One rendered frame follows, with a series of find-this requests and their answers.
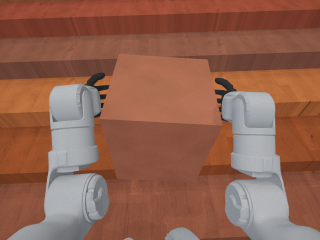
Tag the robot left hand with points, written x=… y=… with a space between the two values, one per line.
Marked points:
x=92 y=81

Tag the carton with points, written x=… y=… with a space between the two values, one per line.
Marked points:
x=160 y=117

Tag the right robot upper arm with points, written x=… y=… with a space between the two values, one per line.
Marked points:
x=260 y=209

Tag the robot right thigh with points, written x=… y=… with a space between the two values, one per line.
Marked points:
x=181 y=233

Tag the left robot forearm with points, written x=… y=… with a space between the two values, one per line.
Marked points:
x=72 y=109

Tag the left robot upper arm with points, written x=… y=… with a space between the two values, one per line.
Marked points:
x=72 y=205

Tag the right robot forearm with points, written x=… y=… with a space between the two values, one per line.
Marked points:
x=252 y=115

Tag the robot right hand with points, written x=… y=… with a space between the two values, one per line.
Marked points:
x=229 y=88

